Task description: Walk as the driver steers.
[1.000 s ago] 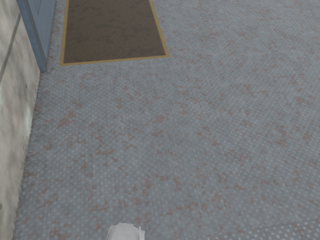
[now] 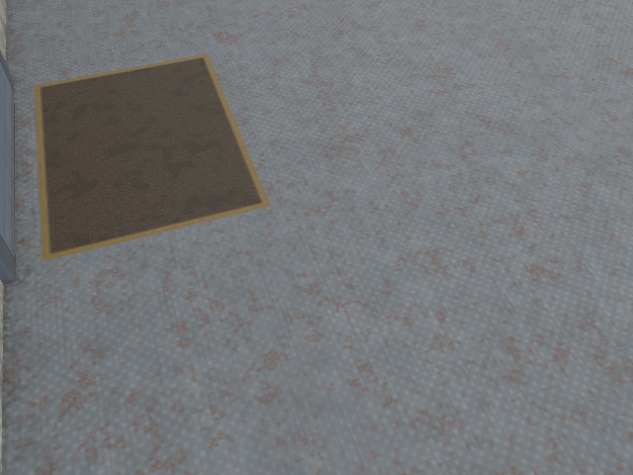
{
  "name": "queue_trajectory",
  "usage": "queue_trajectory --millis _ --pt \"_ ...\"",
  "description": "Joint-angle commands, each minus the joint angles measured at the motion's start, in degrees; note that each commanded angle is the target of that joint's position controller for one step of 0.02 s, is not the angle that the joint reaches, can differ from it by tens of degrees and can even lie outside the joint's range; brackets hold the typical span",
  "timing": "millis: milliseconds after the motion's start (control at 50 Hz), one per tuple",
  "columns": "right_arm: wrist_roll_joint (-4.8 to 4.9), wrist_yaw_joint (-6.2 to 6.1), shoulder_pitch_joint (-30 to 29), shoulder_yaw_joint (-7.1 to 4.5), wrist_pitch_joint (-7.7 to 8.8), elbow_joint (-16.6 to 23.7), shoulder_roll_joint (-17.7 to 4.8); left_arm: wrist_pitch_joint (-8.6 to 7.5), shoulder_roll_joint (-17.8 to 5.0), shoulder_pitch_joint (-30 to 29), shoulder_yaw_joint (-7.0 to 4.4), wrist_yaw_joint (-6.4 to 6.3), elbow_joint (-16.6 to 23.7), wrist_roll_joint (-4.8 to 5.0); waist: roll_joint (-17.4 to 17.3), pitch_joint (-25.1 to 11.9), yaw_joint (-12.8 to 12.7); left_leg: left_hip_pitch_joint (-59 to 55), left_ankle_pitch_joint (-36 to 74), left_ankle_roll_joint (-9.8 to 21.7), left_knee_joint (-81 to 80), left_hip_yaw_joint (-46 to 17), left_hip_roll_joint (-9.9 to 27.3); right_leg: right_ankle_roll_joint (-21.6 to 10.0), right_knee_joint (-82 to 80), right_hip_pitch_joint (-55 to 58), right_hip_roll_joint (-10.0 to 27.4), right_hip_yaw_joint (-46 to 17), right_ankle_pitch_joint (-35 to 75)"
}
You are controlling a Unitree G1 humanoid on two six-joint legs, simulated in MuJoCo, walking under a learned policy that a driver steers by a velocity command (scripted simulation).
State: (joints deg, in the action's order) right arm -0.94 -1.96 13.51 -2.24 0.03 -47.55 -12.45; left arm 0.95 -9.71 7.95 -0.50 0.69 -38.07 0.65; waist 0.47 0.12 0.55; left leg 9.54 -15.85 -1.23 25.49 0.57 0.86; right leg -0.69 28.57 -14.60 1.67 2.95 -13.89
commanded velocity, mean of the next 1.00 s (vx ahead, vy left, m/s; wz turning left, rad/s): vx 0.31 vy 0.00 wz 0.00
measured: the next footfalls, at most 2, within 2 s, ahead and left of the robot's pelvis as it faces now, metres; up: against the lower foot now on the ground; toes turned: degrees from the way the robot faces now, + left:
left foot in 0.52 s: +0.09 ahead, +0.17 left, +0.00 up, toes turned -2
right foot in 0.92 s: +0.42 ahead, -0.06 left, +0.00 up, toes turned -4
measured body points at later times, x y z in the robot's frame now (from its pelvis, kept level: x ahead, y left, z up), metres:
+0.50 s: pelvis +0.06 +0.04 +0.01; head +0.07 +0.05 +0.46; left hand +0.13 +0.31 -0.12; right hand +0.16 -0.22 -0.10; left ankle +0.04 +0.17 -0.73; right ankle +0.01 -0.11 -0.74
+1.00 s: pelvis +0.33 +0.03 -0.02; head +0.35 +0.04 +0.43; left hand +0.59 +0.26 -0.07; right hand +0.29 -0.21 -0.15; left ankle +0.10 +0.18 -0.65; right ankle +0.38 -0.05 -0.74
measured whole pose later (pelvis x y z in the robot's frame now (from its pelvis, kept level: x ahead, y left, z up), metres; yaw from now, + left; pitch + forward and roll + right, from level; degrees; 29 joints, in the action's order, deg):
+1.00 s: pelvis +0.33 +0.03 -0.02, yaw +0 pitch +2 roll -1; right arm 0.4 1.4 30.0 -0.6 6.0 -49.6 -11.4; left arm -4.3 -14.4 0.2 -3.1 1.4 -34.6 0.1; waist 0.7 -0.7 2.7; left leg 6.6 -25.6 0.2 58.4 -4.8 0.0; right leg -4.2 36.5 -25.0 -1.4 5.3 -14.4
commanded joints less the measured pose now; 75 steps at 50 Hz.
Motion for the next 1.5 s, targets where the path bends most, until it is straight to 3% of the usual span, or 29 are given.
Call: queue_trajectory --millis 20,180,200,240,300,340,400,480,500,520,540,560,660,740,840,900,940,960,980,1020,1120,1180,1300,1380,1400,1420,1440,1460,1500 --pt "-0.10 -0.55 1.4 -1.16 0.73 1.6 -5.2 -0.42 -4.1 -1.6 -1.09 -0.58 4.2 0.00 1.3 -2.7 -0.1 2.3 9.6 2.8 -3.3 -2.9 2.8 -2.4 -4.5 4.8 3.7 -4.5 12.0" --pt "0.29 -0.85 3.0 -0.82 0.84 -1.4 -5.2 0.18 -5.6 1.8 -2.08 -1.33 2.5 0.31 1.1 -2.0 -0.2 0.1 6.2 3.1 -5.3 -3.0 2.4 -2.5 -6.7 5.8 3.0 -3.7 6.4" --pt "1.58 3.18 5.7 -1.17 2.48 1.7 -6.2 -2.37 -12.1 2.7 -4.69 1.51 0.0 -1.58 -1.2 4.1 0.8 4.0 -9.7 1.3 -7.5 -2.3 1.3 -4.0 -11.7 2.9 2.1 -5.4 -14.5" --pt "-0.62 4.87 2.7 -2.53 3.41 4.0 -8.2 -4.82 -17.0 7.7 -7.72 1.15 -2.6 -2.33 3.9 6.2 -2.6 14.3 -13.9 1.6 0.7 -0.9 -0.2 -10.8 -18.1 7.4 9.5 -16.9 -28.0" --pt "-1.54 2.02 -1.5 -2.11 4.73 8.7 -4.2 -9.13 -10.8 11.0 -6.08 -3.53 -4.0 -3.41 9.3 2.6 -4.5 25.7 -15.0 3.2 29.2 -7.7 2.7 -18.0 -25.1 13.0 22.5 -34.0 -24.6" --pt "-2.23 1.38 2.7 -2.41 4.40 9.0 -3.5 -10.32 -7.7 6.3 -4.77 -4.13 -3.5 -3.26 5.9 1.5 -1.1 24.9 -12.9 3.7 38.2 -7.1 3.2 -14.5 -25.3 10.3 18.8 -26.2 -20.2" --pt "-2.29 2.87 6.9 -2.80 3.45 9.5 -3.8 -9.18 -11.4 0.1 -5.25 -3.42 -1.7 -2.53 5.1 1.7 2.4 8.6 -9.9 2.7 25.2 -1.1 1.4 -8.7 -26.3 0.7 9.4 -11.4 -10.7" --pt "-0.43 5.04 9.7 -1.75 5.28 9.7 -1.9 -5.11 -18.7 3.0 -7.15 0.09 -2.8 -0.92 0.9 2.1 2.6 -2.0 4.4 3.8 -5.8 0.1 -0.1 -12.8 -15.6 3.2 9.4 -11.3 -10.3" --pt "-0.56 5.09 12.1 -2.42 6.14 9.2 -3.5 -4.27 -16.5 3.7 -6.58 1.29 -2.8 -2.00 1.2 1.9 3.0 -7.9 6.6 4.9 -3.1 0.2 -0.1 -12.9 -12.4 -1.3 9.0 -11.7 -11.3" --pt "-1.76 4.83 18.1 -2.89 6.42 9.3 -4.5 -4.16 -10.6 4.1 -4.95 2.42 -2.8 -3.87 -1.0 -0.4 6.5 -15.0 7.1 6.7 -0.6 -3.7 3.1 -10.6 -1.1 -7.4 5.2 -9.1 -12.3" --pt "-1.89 3.32 26.2 -4.68 6.73 9.9 -11.1 -5.44 -2.9 3.5 -3.31 3.73 1.0 -4.07 -13.0 -4.6 8.3 -23.3 3.3 20.3 -6.0 -30.0 17.8 -5.7 18.7 -20.4 -4.3 -2.5 -15.3" --pt "-2.15 3.10 25.3 -4.46 7.04 11.2 -12.3 -7.14 -4.5 -3.5 -3.52 4.69 2.8 -3.79 -14.7 2.2 10.9 -21.3 -18.9 23.0 -15.4 -44.4 22.7 -5.5 29.0 -35.1 -5.4 -7.9 -18.8" --pt "-2.98 3.50 14.0 1.14 6.12 12.0 -1.2 -8.34 -8.2 -6.4 -4.12 2.88 2.1 -3.32 -6.3 5.3 3.3 -9.6 0.5 14.9 -17.3 -19.6 15.3 -6.1 40.9 -33.6 0.5 -6.2 -3.9" --pt "-2.72 4.87 11.6 0.55 4.59 10.9 -4.9 -7.26 -6.4 -11.9 -3.08 4.99 2.9 -3.43 -7.1 5.1 3.6 0.2 10.1 13.1 -19.3 -6.8 9.3 -2.1 19.7 -18.9 0.0 0.8 9.0" --pt "-2.41 5.52 19.8 -0.18 6.88 3.5 -7.3 -5.43 -8.1 -16.8 -3.83 3.38 7.6 -3.08 -7.3 7.6 2.7 -10.2 32.2 13.9 -15.7 -8.1 15.3 -4.1 8.9 -18.6 -2.4 1.3 8.9" --pt "-3.48 6.09 21.3 -0.79 6.80 0.0 -9.0 -5.41 -9.5 -13.9 -4.18 2.20 9.1 -2.31 -9.2 3.7 -1.5 -12.3 62.4 10.4 -6.9 -2.9 13.5 -6.8 4.4 -5.6 -6.3 5.3 13.9" --pt "-4.56 6.37 23.5 -0.31 6.87 1.4 -5.6 -5.66 -14.3 3.3 -5.93 0.81 5.0 -2.22 -1.3 -12.8 -5.2 2.7 54.0 4.4 16.0 -0.5 7.3 -14.4 11.3 27.1 -1.8 -0.4 23.9" --pt "3.89 2.00 15.6 0.33 7.12 4.4 -5.5 -5.00 -17.8 14.9 -7.73 -0.36 4.0 0.35 3.9 -18.8 -13.4 28.1 33.5 1.9 43.3 -1.8 -0.9 -21.4 6.8 46.8 15.8 -26.8 27.3" --pt "4.44 1.30 15.5 0.82 8.05 3.8 -4.7 -4.46 -14.2 20.2 -6.00 -0.38 0.3 0.81 8.6 -26.5 -12.0 32.1 -14.8 0.6 60.9 -10.3 -5.9 -23.6 -4.1 47.0 24.5 -42.9 30.0" --pt "4.17 0.83 2.7 0.22 7.91 8.8 -5.8 -5.28 -11.4 11.4 -4.93 -0.48 -0.7 0.47 3.0 -8.6 -7.0 38.3 -8.7 2.7 62.7 -9.1 0.4 -17.4 -7.8 26.2 19.3 -26.4 31.7" --pt "2.67 2.04 5.0 0.25 4.25 9.3 -2.0 -7.66 -7.5 0.5 -3.93 1.28 -3.3 0.06 2.5 3.2 5.0 30.6 0.6 3.5 46.3 -5.8 7.5 -12.8 -21.1 -2.8 9.7 -9.5 17.7" --pt "0.31 2.19 -0.6 0.60 5.96 9.6 -2.2 -8.11 -11.7 2.9 -5.20 0.26 -4.5 0.79 0.1 2.6 2.8 24.3 16.1 2.3 23.9 -2.5 6.6 -12.9 -21.3 -4.7 5.4 -3.1 22.7" --pt "1.89 3.60 -14.8 -0.27 6.97 11.4 -5.9 -6.42 -14.5 13.2 -6.33 -1.05 -8.7 1.56 0.7 4.6 -3.5 26.2 23.4 3.5 3.6 -1.7 3.4 -10.7 -19.6 13.3 10.9 -6.0 16.2" --pt "2.10 3.82 -4.1 -2.70 6.05 9.1 -9.9 -3.49 -14.2 11.3 -5.93 -1.41 -9.5 -0.38 4.9 -3.9 4.2 12.2 13.0 8.8 4.3 3.0 -2.8 -5.4 0.1 20.8 9.3 0.0 48.9" --pt "1.59 3.36 5.4 -4.11 5.63 6.1 -13.5 -3.25 -13.9 10.3 -5.55 -1.93 -7.8 -1.17 1.7 -9.8 7.7 -3.8 20.5 10.6 7.5 -1.5 0.0 -3.0 14.6 11.3 6.9 2.5 43.8" --pt "-0.08 3.27 11.3 -5.38 5.68 5.1 -19.6 -4.18 -6.6 19.1 -2.86 -1.27 -6.7 -1.90 -12.0 -19.6 5.1 -28.5 18.1 21.7 4.7 -29.6 16.1 1.6 41.7 -12.7 -2.3 2.5 13.5" --pt "0.52 3.53 11.8 -4.31 5.48 5.4 -16.1 -5.52 -7.6 19.7 -2.56 -0.60 -8.7 -1.58 -13.3 -28.5 5.9 -33.6 20.8 24.9 -4.7 -45.4 21.4 2.0 51.2 -19.2 -6.2 -7.2 -17.5" --pt "0.26 3.36 7.0 -3.58 5.31 6.5 -13.6 -6.14 -12.6 14.9 -3.99 -0.51 -7.7 0.70 -9.1 -21.9 5.8 -28.1 24.8 21.7 -4.3 -36.6 19.9 1.7 54.8 -23.1 -2.7 -9.5 -15.2" --pt "0.62 3.00 -0.6 -2.10 5.21 6.8 -9.4 -6.45 -12.8 7.3 -3.84 -1.50 -6.1 0.35 -1.1 -9.2 3.0 -10.5 40.5 17.5 -4.3 -19.9 14.8 1.4 48.5 -22.9 2.3 -7.4 -9.6"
